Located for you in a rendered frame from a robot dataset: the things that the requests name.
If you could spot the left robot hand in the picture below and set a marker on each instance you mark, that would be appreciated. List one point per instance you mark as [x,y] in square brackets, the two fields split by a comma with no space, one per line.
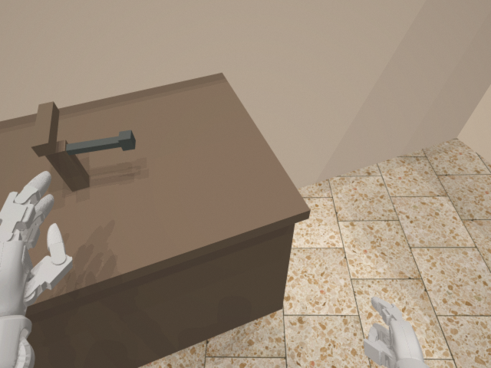
[20,219]

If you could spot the right robot hand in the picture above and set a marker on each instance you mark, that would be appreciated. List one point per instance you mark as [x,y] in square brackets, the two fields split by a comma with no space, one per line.
[397,343]

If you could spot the tap lever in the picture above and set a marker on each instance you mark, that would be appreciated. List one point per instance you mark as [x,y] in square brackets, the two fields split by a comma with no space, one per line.
[125,140]

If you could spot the counter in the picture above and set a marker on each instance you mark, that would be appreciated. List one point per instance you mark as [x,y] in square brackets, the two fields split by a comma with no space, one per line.
[179,240]

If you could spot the left robot forearm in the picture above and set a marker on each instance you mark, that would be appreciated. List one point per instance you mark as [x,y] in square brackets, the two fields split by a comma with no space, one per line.
[15,350]

